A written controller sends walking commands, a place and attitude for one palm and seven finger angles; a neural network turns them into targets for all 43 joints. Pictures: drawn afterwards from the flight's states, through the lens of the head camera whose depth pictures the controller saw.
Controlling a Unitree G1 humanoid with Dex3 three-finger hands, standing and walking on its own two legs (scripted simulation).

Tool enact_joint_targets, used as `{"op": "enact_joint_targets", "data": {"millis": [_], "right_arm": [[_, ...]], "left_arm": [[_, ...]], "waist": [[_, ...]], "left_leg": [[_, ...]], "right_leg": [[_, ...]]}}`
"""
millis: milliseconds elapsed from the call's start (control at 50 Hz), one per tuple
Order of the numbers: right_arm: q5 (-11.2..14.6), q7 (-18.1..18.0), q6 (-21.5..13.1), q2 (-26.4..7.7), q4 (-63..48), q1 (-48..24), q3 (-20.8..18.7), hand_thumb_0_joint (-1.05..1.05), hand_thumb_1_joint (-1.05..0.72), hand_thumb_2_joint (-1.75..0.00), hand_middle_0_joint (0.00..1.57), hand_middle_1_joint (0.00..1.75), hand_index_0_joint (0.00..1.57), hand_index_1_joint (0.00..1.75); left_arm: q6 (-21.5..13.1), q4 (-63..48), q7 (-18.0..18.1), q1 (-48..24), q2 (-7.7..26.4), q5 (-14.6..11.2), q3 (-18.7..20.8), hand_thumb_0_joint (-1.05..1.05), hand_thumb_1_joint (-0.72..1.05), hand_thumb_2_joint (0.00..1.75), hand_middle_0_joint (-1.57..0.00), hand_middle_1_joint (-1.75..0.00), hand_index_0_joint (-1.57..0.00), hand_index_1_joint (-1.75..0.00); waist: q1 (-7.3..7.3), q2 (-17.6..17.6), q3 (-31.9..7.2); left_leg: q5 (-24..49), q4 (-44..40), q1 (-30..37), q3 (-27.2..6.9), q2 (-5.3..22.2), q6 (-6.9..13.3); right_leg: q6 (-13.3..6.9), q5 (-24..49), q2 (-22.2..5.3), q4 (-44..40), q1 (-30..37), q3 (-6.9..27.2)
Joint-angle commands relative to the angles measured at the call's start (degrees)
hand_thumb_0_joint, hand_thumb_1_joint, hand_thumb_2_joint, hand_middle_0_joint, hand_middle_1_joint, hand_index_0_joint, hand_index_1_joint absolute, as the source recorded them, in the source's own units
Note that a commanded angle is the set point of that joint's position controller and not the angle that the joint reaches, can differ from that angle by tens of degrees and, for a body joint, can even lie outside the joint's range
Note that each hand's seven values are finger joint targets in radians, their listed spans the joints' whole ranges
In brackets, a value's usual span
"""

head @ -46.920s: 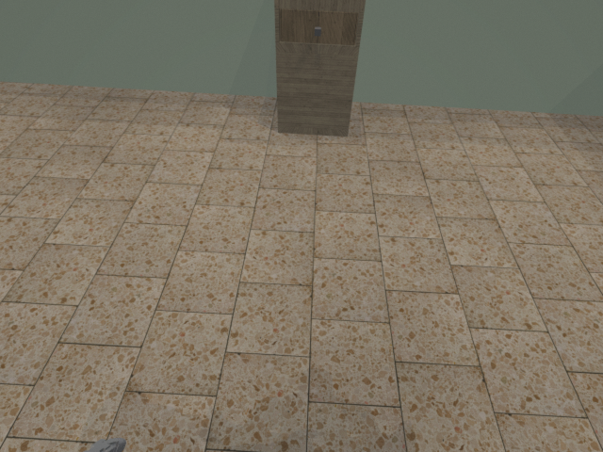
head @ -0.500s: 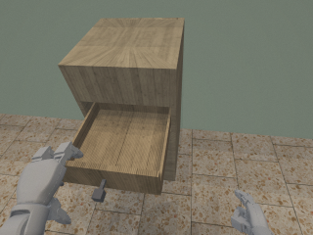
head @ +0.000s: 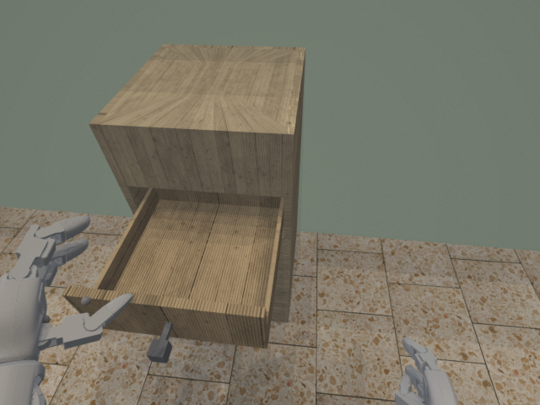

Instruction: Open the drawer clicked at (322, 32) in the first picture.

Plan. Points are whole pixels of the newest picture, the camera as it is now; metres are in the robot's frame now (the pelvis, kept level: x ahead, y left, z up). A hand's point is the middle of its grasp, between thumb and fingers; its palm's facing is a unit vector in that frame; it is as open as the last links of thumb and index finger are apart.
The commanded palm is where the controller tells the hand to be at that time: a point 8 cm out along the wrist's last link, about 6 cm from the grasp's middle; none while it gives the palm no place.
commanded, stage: draw the hand back to the body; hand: left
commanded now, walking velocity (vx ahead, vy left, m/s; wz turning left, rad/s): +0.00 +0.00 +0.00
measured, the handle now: (163, 341) +0.25 +0.25 -0.16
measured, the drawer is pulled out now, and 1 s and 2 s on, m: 0.30 0.30 0.30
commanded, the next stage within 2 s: step back with the hand held close in 0.46 s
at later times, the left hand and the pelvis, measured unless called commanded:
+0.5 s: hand (69, 303) +0.18 +0.24 +0.16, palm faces +0.40 -0.82 -0.40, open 7.5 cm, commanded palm +0.12 +0.28 +0.17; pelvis -0.01 +0.00 +0.00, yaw +0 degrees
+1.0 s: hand (47, 337) +0.14 +0.25 +0.15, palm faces +0.31 -0.82 -0.48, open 7.4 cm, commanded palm +0.08 +0.29 +0.17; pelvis -0.04 +0.01 -0.01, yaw +1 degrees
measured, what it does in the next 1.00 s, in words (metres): stands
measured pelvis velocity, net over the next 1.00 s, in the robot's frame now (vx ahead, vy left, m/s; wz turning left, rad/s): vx -0.04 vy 0.01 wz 0.03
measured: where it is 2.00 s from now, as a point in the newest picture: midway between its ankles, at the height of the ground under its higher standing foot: outside the picture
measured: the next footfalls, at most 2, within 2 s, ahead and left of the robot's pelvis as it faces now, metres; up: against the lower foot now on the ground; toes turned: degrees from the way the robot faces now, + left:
right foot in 1.54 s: -0.07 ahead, -0.13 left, +0.00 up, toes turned +2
left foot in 1.88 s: -0.23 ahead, +0.08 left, +0.00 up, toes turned +5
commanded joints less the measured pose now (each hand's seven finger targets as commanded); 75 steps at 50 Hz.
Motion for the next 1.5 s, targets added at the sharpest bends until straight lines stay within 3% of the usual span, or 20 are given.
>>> {"op": "enact_joint_targets", "data": {"millis": [0,240,360,540,560,600,640,720,820,1040,1080,1120,1160,1180,1240,1280,1320,1340,1400,1480], "right_arm": [[0.4,-0.6,-3.6,-5.2,-9.7,-7.8,-2.2,0.00,-0.90,-0.90,0.20,0.30,0.20,0.30],[0.8,-0.4,-3.0,-5.3,-9.4,-8.5,-2.4,0.00,-0.90,-0.90,0.20,0.30,0.20,0.30],[0.4,-0.4,-3.2,-5.2,-9.7,-8.7,-2.4,0.00,-0.90,-0.90,0.20,0.30,0.20,0.30],[0.7,-0.4,-3.1,-5.0,-9.4,-8.7,-2.3,0.00,-0.90,-0.90,0.20,0.30,0.20,0.30],[1.5,0.1,-1.3,-6.4,-12.0,-8.4,-1.1,0.00,-0.90,-0.90,0.20,0.30,0.20,0.30],[-0.4,-0.6,1.3,-7.2,-11.6,-8.9,-2.6,0.00,-0.90,-0.90,0.20,0.30,0.20,0.30],[0.0,-0.1,2.4,-7.3,-12.8,-7.2,-3.4,0.00,-0.90,-0.90,0.20,0.30,0.20,0.30],[0.4,0.0,4.2,-7.3,-14.7,-6.2,-4.2,0.00,-0.90,-0.90,0.20,0.30,0.20,0.30],[0.6,-0.6,4.6,-6.6,-17.0,-6.6,-4.5,0.00,-0.90,-0.90,0.20,0.30,0.20,0.30],[-1.5,-1.0,0.2,-6.5,-12.6,-3.6,-4.0,0.00,-0.90,-0.90,0.20,0.30,0.20,0.30],[-1.1,-0.9,0.6,-6.9,-11.3,-3.4,-3.8,0.00,-0.90,-0.90,0.20,0.30,0.20,0.30],[0.7,0.0,1.1,-7.1,-12.2,-3.6,-3.8,0.00,-0.90,-0.90,0.20,0.30,0.20,0.30],[1.8,0.5,1.6,-6.2,-11.8,-4.1,-4.3,0.00,-0.90,-0.90,0.20,0.30,0.20,0.30],[1.9,0.7,2.1,-5.6,-11.6,-4.7,-4.0,0.00,-0.90,-0.90,0.20,0.30,0.20,0.30],[1.4,0.4,2.9,-4.0,-12.9,-7.4,-1.9,0.00,-0.90,-0.90,0.20,0.30,0.20,0.30],[1.2,-0.5,3.6,-4.5,-12.6,-7.2,-1.6,0.00,-0.90,-0.90,0.20,0.30,0.20,0.30],[0.3,-0.9,2.9,-6.8,-13.6,-7.5,-3.1,0.00,-0.90,-0.90,0.20,0.30,0.20,0.30],[0.2,-0.6,2.2,-6.1,-13.3,-7.1,-3.5,0.00,-0.90,-0.90,0.20,0.30,0.20,0.30],[-1.0,-0.5,0.7,-6.1,-13.3,-6.2,-4.3,0.00,-0.90,-0.90,0.20,0.30,0.20,0.30],[-0.2,0.0,-0.7,-7.2,-11.0,-5.1,-4.9,0.00,-0.90,-0.90,0.20,0.30,0.20,0.30]], "left_arm": [[-4.4,-13.8,1.3,-4.4,9.7,-0.1,7.4,0.00,0.48,0.72,-0.23,-0.57,-0.23,-0.57],[-4.6,-11.8,0.7,-5.2,8.4,-0.5,7.8,0.00,0.90,0.90,-0.20,-0.30,-0.20,-0.30],[-5.0,-14.8,0.9,-5.3,10.5,-0.1,9.3,0.00,0.90,0.90,-0.20,-0.30,-0.20,-0.30],[-4.7,-13.1,1.0,-4.8,9.1,-0.4,8.5,0.00,0.90,0.90,-0.20,-0.30,-0.20,-0.30],[-7.9,-17.2,1.3,-15.1,19.0,-0.5,18.5,0.00,0.90,0.90,-0.20,-0.30,-0.20,-0.30],[-7.3,-12.6,0.7,-3.6,10.4,0.9,11.3,0.00,0.90,0.90,-0.20,-0.30,-0.20,-0.30],[-6.7,-12.4,0.6,-0.2,7.7,0.8,9.1,0.00,0.90,0.90,-0.20,-0.30,-0.20,-0.30],[-6.4,-16.3,1.8,5.9,9.0,0.7,10.6,0.00,0.90,0.90,-0.20,-0.30,-0.20,-0.30],[-7.2,-25.7,3.0,9.7,13.1,-0.1,13.8,0.00,0.90,0.90,-0.20,-0.30,-0.20,-0.30],[-9.2,-23.5,5.0,8.3,10.3,-0.3,12.3,0.00,0.90,0.90,-0.20,-0.30,-0.20,-0.30],[-8.8,-21.2,5.0,6.8,9.7,-0.3,10.7,0.00,0.90,0.90,-0.20,-0.30,-0.20,-0.30],[-8.5,-19.8,4.4,3.9,10.5,-0.9,10.5,0.00,0.90,0.90,-0.20,-0.30,-0.20,-0.30],[-8.2,-17.8,4.0,2.1,12.5,-1.3,11.4,0.00,0.90,0.90,-0.20,-0.30,-0.20,-0.30],[-8.0,-17.0,3.8,2.2,12.1,-1.0,10.6,0.00,0.90,0.90,-0.20,-0.30,-0.20,-0.30],[-8.0,-18.1,3.5,2.6,12.8,-0.7,12.5,0.00,0.90,0.90,-0.20,-0.30,-0.20,-0.30],[-7.9,-18.8,3.7,3.4,12.8,-0.7,12.5,0.00,0.90,0.90,-0.20,-0.30,-0.20,-0.30],[-8.9,-22.7,4.3,3.3,12.2,-0.2,12.0,0.00,0.90,0.90,-0.20,-0.30,-0.20,-0.30],[-8.8,-23.1,4.5,4.0,12.5,-0.5,12.5,0.00,0.90,0.90,-0.20,-0.30,-0.20,-0.30],[-8.9,-24.3,5.1,6.8,11.8,-0.5,13.3,0.00,0.90,0.90,-0.20,-0.30,-0.20,-0.30],[-8.0,-26.6,5.4,8.3,11.2,-1.1,11.7,0.00,0.90,0.90,-0.20,-0.30,-0.20,-0.30]], "waist": [[0.31,-0.3,-6.0],[0.27,-2.2,-2.2],[0.60,1.1,-5.5],[0.37,-0.9,-2.8],[-1.55,3.0,4.2],[-2.30,-7.2,3.2],[-3.03,-7.4,-1.4],[-3.50,-4.9,-11.0],[-3.25,-1.0,-15.8],[-3.73,10.9,-6.6],[-4.37,6.4,-5.3],[-4.67,-1.9,-7.3],[-4.10,-12.4,-6.6],[-3.66,-14.4,-6.0],[-3.76,-15.6,-4.2],[-4.36,-7.8,-3.3],[-3.20,6.7,-3.7],[-3.07,7.1,-6.3],[-3.49,10.4,-6.7],[-3.36,8.3,-10.4]], "left_leg": [[16.4,-3.7,-3.2,3.1,-1.1,1.0],[13.9,-5.1,-4.3,2.7,-0.9,0.9],[14.9,-4.6,-2.8,3.0,-1.3,0.9],[13.1,-5.2,-4.2,2.4,-1.0,0.8],[6.0,-4.6,-10.9,1.9,-1.3,1.6],[6.1,-1.9,-11.4,-0.8,-1.3,2.0],[6.4,1.5,-11.0,-0.9,-1.0,2.0],[17.3,2.8,-11.7,-1.8,1.2,1.8],[28.7,4.1,-14.2,-3.9,3.5,1.2],[19.0,-0.6,-24.5,-8.9,10.6,4.8],[17.3,3.9,-22.9,-8.0,9.0,3.8],[7.0,12.4,-20.8,-3.4,2.7,1.3],[-9.2,26.0,-18.2,-0.8,-3.0,0.3],[-10.8,30.4,-18.5,-1.8,-2.2,0.8],[-7.8,16.6,-16.0,-0.1,-0.5,1.5],[-0.8,-2.2,-13.0,1.0,-0.1,1.5],[9.0,-7.5,-18.9,-13.4,12.5,6.6],[16.0,-5.5,-19.4,-11.9,15.2,7.8],[7.0,-6.4,-30.0,-10.9,15.0,8.5],[15.7,1.6,-19.7,-7.5,13.3,6.8]], "right_leg": [[-0.6,10.5,0.6,-2.8,5.1,-2.2],[-0.5,7.4,0.9,-4.2,3.7,-2.1],[-0.8,8.6,1.0,-4.3,5.0,-1.7],[-0.8,6.5,0.9,-4.5,4.0,-2.1],[-0.6,5.1,-0.9,-6.6,-1.6,1.5],[-0.8,4.6,-1.2,-7.8,-3.9,2.9],[-1.6,3.9,-3.5,-6.6,-2.9,4.2],[-2.2,15.7,-4.3,0.2,2.7,2.2],[-2.3,24.0,-3.7,7.8,4.7,0.1],[-1.2,-6.8,0.3,14.6,-1.7,0.1],[-2.4,0.6,-1.8,8.2,-3.2,2.8],[-5.9,14.5,-9.2,1.0,-6.0,13.4],[-10.7,2.4,-18.4,-9.0,-13.7,23.8],[-11.3,-2.8,-19.3,-9.8,-14.1,21.7],[-7.6,0.3,-13.4,-6.4,-13.5,10.7],[-3.7,0.2,-8.1,-0.5,-11.9,5.9],[0.0,-2.8,-0.5,12.3,-9.3,2.0],[0.0,-8.4,0.3,16.9,-8.4,1.7],[-0.4,-14.8,2.2,23.3,-3.7,1.8],[0.2,-7.7,1.6,13.5,-5.7,0.9]]}}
